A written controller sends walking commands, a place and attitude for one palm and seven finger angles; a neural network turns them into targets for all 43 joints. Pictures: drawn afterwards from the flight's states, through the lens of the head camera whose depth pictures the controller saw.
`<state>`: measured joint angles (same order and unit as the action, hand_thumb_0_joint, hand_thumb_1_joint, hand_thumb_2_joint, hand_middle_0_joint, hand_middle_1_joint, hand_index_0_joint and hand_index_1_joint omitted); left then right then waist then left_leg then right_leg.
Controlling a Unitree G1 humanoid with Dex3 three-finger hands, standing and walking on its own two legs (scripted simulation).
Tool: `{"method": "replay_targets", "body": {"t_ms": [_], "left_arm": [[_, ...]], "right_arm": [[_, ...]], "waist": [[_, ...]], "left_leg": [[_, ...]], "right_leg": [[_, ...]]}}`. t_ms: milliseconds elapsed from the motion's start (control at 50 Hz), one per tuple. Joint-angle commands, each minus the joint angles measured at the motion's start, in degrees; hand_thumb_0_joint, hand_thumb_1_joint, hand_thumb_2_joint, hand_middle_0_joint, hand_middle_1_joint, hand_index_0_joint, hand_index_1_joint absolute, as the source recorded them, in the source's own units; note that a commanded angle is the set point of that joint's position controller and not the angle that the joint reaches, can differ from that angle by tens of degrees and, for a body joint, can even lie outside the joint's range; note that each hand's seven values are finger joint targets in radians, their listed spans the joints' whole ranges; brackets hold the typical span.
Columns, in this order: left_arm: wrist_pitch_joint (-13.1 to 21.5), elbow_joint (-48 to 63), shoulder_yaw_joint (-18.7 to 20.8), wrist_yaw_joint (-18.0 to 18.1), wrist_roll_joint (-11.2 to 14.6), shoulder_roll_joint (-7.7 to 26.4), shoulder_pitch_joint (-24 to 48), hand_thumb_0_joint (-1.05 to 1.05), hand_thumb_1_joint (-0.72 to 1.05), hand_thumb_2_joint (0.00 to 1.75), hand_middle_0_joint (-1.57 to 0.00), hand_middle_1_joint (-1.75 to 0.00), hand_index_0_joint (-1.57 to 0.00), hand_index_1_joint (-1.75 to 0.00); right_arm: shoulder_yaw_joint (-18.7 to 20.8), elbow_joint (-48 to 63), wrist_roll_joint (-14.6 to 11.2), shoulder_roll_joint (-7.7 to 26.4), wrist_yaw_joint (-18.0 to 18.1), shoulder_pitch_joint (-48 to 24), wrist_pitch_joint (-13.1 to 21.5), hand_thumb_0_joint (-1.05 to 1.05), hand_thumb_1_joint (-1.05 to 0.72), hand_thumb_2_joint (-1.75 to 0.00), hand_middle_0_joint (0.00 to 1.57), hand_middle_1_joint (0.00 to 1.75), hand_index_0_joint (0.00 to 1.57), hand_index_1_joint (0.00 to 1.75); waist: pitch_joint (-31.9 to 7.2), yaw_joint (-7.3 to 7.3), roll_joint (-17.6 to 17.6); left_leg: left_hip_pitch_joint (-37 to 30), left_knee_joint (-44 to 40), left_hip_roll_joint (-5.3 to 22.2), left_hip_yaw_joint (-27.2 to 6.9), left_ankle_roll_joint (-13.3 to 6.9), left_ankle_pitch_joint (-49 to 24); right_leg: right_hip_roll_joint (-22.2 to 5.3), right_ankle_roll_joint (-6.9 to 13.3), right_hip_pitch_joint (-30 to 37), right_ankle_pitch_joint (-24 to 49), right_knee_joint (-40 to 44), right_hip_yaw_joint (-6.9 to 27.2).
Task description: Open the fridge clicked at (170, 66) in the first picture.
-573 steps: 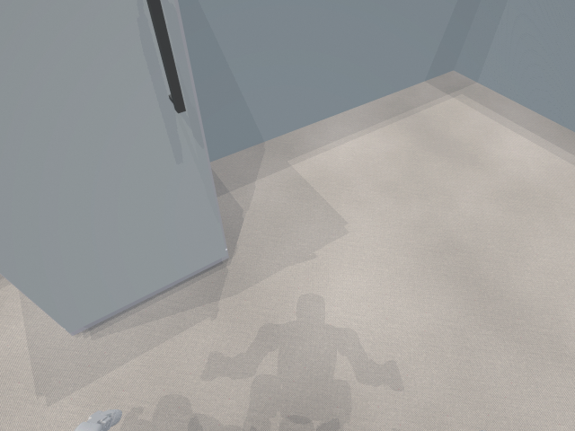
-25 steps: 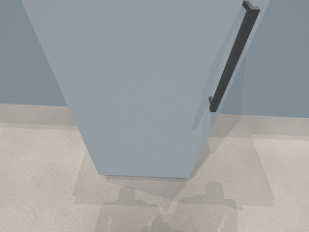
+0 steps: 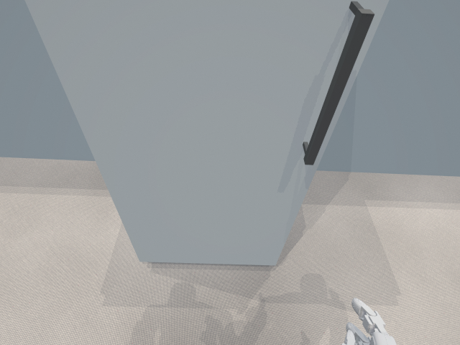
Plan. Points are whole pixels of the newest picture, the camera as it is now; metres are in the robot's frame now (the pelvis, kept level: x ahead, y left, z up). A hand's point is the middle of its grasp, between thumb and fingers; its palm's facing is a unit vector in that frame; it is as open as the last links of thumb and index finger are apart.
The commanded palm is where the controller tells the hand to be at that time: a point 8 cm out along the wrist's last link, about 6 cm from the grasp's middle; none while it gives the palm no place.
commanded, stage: raise the hand to about handle height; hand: right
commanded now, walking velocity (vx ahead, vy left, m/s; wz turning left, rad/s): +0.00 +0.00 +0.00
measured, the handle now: (328, 97) +0.53 -0.14 +0.18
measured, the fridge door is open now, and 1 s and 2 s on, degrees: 0 0 0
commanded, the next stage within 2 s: move the hooked fingers beside the handle in 1.96 s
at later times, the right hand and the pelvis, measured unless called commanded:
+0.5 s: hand (383, 319) +0.18 -0.21 +0.03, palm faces -0.04 +1.00 -0.07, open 9.9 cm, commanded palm +0.15 -0.27 +0.05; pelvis -0.02 -0.02 -0.04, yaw -2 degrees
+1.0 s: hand (445, 264) +0.23 -0.27 +0.12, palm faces +0.02 +0.99 -0.10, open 12.8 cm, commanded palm +0.20 -0.32 +0.14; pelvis +0.00 -0.03 -0.01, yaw -1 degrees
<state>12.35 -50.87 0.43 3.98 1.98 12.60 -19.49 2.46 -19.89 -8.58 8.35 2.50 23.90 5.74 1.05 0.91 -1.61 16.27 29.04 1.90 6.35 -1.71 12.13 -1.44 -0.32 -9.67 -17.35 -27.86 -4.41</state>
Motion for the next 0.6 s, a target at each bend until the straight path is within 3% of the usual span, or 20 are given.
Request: {"method": "replay_targets", "body": {"t_ms": [0,20,40,80,100,120,180,220,260,300,320,380,420,480,520,580], "left_arm": [[8.71,17.77,3.54,-0.11,-0.68,8.50,10.64,0.00,0.90,0.90,-0.20,-0.30,-0.20,-0.30],[8.63,19.02,4.04,-1.32,-0.68,8.33,10.27,0.00,0.90,0.90,-0.20,-0.30,-0.20,-0.30],[8.21,20.83,4.06,-2.48,-0.82,8.20,10.65,0.00,0.90,0.90,-0.20,-0.30,-0.20,-0.30],[7.56,24.42,4.79,-4.17,-1.10,9.26,12.36,0.00,0.90,0.90,-0.20,-0.30,-0.20,-0.30],[7.19,26.35,4.86,-4.51,-0.70,9.59,13.05,0.00,0.90,0.90,-0.20,-0.30,-0.20,-0.30],[6.30,27.54,5.12,-4.51,-0.29,9.98,12.37,0.00,0.90,0.90,-0.20,-0.30,-0.20,-0.30],[4.72,32.42,4.06,-2.98,0.71,9.31,13.06,0.00,0.90,0.90,-0.20,-0.30,-0.20,-0.30],[4.32,32.80,3.22,-2.02,0.10,9.08,10.97,0.00,0.90,0.90,-0.20,-0.30,-0.20,-0.30],[4.50,32.43,2.90,-1.57,-0.24,8.22,8.57,0.00,0.90,0.90,-0.20,-0.30,-0.20,-0.30],[4.97,31.08,2.21,-1.39,-0.49,8.31,7.44,0.00,0.90,0.90,-0.20,-0.30,-0.20,-0.30],[5.11,30.45,1.56,-1.21,-0.91,8.74,7.09,0.00,0.90,0.90,-0.20,-0.30,-0.20,-0.30],[5.83,29.28,1.17,-0.75,-0.07,8.65,7.99,0.00,0.90,0.90,-0.20,-0.30,-0.20,-0.30],[6.00,28.87,0.48,-0.28,0.25,8.86,9.30,0.00,0.90,0.90,-0.20,-0.30,-0.20,-0.30],[6.44,29.29,0.12,0.01,0.59,8.17,10.79,0.00,0.90,0.90,-0.20,-0.30,-0.20,-0.30],[7.04,29.14,-0.57,-0.01,0.36,7.75,11.92,0.00,0.90,0.90,-0.20,-0.30,-0.20,-0.30],[8.07,28.41,-0.87,-0.19,0.38,7.82,11.44,0.00,0.90,0.90,-0.20,-0.30,-0.20,-0.30]], "right_arm": [[6.42,13.34,-4.41,4.67,-5.72,3.51,14.95,0.00,-0.71,-0.82,0.21,0.42,0.21,0.42],[7.92,9.24,-4.69,4.37,-8.98,8.93,18.35,0.00,-0.69,-0.81,0.22,0.43,0.22,0.43],[8.37,9.83,-5.60,4.09,-12.48,11.89,22.41,0.00,-0.67,-0.80,0.22,0.45,0.22,0.45],[9.22,12.38,-5.91,6.42,-19.60,11.22,29.57,0.00,-0.62,-0.78,0.22,0.48,0.22,0.48],[10.10,12.72,-5.78,8.24,-22.45,11.91,30.39,0.00,-0.60,-0.77,0.22,0.50,0.22,0.50],[12.56,12.58,-6.84,10.34,-24.33,12.08,28.96,0.00,-0.57,-0.76,0.22,0.51,0.22,0.51],[12.68,26.13,-10.65,10.37,-25.42,5.20,22.93,0.00,-0.50,-0.73,0.23,0.55,0.23,0.55],[12.06,34.15,-11.07,11.18,-23.30,-2.48,21.08,0.00,-0.46,-0.71,0.23,0.58,0.23,0.58],[9.76,41.44,-9.01,10.21,-20.50,-4.74,21.14,0.00,-0.41,-0.69,0.24,0.62,0.24,0.62],[7.51,44.86,-6.73,10.37,-18.65,-7.21,21.61,0.00,-0.36,-0.67,0.24,0.64,0.24,0.64],[6.24,45.14,-6.50,10.62,-18.92,-9.92,21.13,0.00,-0.34,-0.66,0.24,0.66,0.24,0.66],[6.94,40.89,-5.40,11.53,-19.74,-7.96,18.03,0.00,-0.27,-0.63,0.25,0.70,0.25,0.70],[9.67,36.83,-6.26,13.75,-20.84,-7.30,13.96,0.00,-0.22,-0.61,0.25,0.74,0.25,0.74],[13.93,37.68,-7.67,15.31,-21.20,-4.95,9.08,0.00,-0.15,-0.58,0.25,0.78,0.25,0.78],[15.61,37.97,-9.31,15.45,-21.10,-4.85,6.81,0.00,-0.11,-0.56,0.26,0.81,0.26,0.81],[16.28,39.82,-10.13,15.29,-20.60,-6.10,5.86,0.00,-0.04,-0.53,0.26,0.86,0.26,0.86]], "waist": [[0.10,-1.91,14.31],[-0.12,-3.73,10.97],[-1.92,-4.20,10.87],[-5.04,-3.55,8.47],[-6.48,-3.58,8.40],[-7.84,-4.59,7.39],[-13.47,-3.73,3.23],[-12.51,-1.69,1.60],[-14.29,-0.54,-3.25],[-14.33,0.69,-5.28],[-12.79,1.79,-4.66],[-11.63,1.31,-3.48],[-10.10,-0.04,-3.66],[-15.00,-2.34,-2.02],[-13.95,-3.44,-1.39],[-12.43,-3.10,-0.43]], "left_leg": [[6.68,-0.93,0.39,-4.11,1.55,17.07],[6.75,1.78,0.57,-4.75,0.75,15.98],[7.15,5.17,0.42,-4.62,0.46,13.69],[8.26,9.55,0.70,-6.28,-0.05,9.16],[8.50,10.46,1.16,-7.45,-0.09,8.45],[8.08,11.19,1.45,-8.98,-0.27,8.03],[7.42,10.97,1.20,-9.24,0.70,9.96],[9.71,12.05,-0.03,-8.37,0.76,9.69],[10.50,13.60,-0.80,-5.91,0.63,4.27],[11.78,15.06,-1.34,-3.81,0.38,0.00],[12.64,15.56,-1.90,-3.28,0.22,-1.10],[12.13,13.51,-1.63,-2.54,0.53,3.36],[9.66,12.16,-1.81,-2.35,0.09,4.44],[4.26,10.84,-1.11,-1.63,0.36,2.08],[1.79,10.50,-1.48,-0.93,0.07,-1.16],[2.11,8.98,-1.49,-0.52,0.54,-1.01]], "right_leg": [[1.57,0.93,-17.25,-2.87,-3.11,3.16],[2.12,0.22,-19.66,-2.23,-5.28,2.66],[2.57,-0.17,-21.82,-1.51,-8.17,2.13],[3.23,-0.20,-25.22,-0.75,-14.00,1.57],[3.42,0.24,-27.01,-1.04,-15.80,1.33],[3.62,0.61,-27.91,-0.39,-16.86,1.26],[3.78,1.24,-26.87,-0.73,-17.19,0.94],[3.02,1.45,-25.76,-0.18,-17.67,2.75],[1.98,1.62,-21.45,2.56,-17.23,3.89],[1.30,1.64,-19.24,5.31,-17.04,5.20],[1.00,1.75,-18.89,6.02,-17.16,6.04],[0.64,1.40,-19.60,1.99,-14.98,6.82],[0.74,1.25,-20.15,1.07,-13.03,7.19],[0.69,0.97,-18.48,3.91,-10.34,6.95],[0.62,0.57,-17.71,7.37,-8.90,7.27],[0.30,0.32,-16.55,7.25,-7.17,6.88]]}}
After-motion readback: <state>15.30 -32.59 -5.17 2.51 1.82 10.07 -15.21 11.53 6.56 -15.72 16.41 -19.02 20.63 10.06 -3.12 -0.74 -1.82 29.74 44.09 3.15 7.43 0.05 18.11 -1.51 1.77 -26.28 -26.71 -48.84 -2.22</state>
